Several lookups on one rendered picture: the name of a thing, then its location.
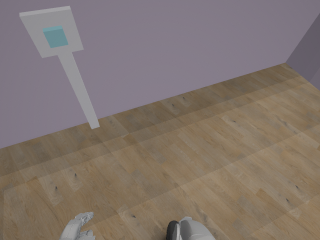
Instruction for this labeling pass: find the robot left hand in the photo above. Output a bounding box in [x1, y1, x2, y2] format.
[59, 212, 96, 240]

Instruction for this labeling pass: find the button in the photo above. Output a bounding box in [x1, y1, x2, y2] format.
[42, 25, 69, 48]

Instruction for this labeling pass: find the robot right thigh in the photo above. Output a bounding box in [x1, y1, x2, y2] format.
[174, 219, 216, 240]

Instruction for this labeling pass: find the right robot shin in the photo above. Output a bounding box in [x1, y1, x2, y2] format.
[172, 216, 192, 240]

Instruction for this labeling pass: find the panel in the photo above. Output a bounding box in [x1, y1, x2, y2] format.
[19, 6, 100, 129]

